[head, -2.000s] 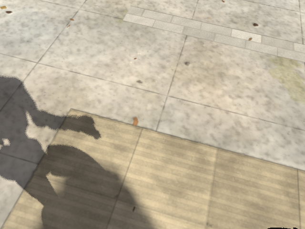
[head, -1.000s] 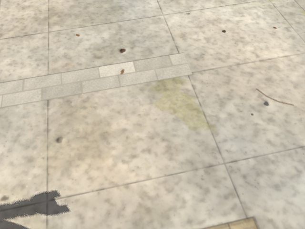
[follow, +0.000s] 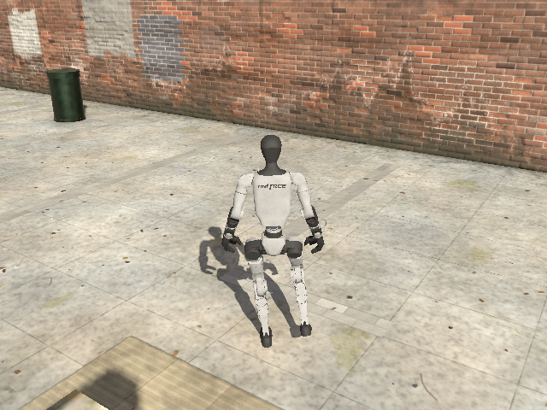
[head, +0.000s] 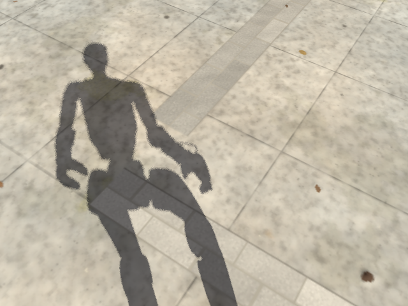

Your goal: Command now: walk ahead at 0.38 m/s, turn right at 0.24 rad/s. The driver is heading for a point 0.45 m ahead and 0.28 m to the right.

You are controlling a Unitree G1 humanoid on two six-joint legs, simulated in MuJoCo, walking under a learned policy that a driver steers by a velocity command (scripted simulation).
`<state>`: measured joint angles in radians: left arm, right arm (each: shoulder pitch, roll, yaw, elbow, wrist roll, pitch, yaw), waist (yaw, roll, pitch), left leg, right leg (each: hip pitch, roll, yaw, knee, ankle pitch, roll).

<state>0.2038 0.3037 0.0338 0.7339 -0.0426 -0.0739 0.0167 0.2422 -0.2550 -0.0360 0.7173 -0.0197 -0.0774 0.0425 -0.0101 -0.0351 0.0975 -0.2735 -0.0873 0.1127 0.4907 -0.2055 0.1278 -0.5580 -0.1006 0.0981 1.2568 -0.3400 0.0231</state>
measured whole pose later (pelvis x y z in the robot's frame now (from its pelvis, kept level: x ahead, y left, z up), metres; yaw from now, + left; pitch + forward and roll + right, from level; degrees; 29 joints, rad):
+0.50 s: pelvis +0.22 -0.05 +0.00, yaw -23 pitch +2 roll +2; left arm 0.26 0.31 0.08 0.59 -0.01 0.01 0.02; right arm -0.02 -0.26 -0.03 0.67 -0.01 0.00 -0.01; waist 0.04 -0.01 0.08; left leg -0.54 -0.06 -0.16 1.03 -0.41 -0.05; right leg -0.41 0.14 0.12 0.45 -0.06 -0.09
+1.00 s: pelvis +0.31 +0.01 +0.01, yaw -52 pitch +1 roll +1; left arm 0.23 0.36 0.09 0.56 -0.03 0.08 0.01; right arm 0.11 -0.25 -0.05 0.70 -0.03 0.02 -0.06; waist -0.01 -0.05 0.06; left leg -0.25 0.01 0.09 0.41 -0.18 0.03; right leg -0.58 -0.05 0.06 1.15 -0.34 0.11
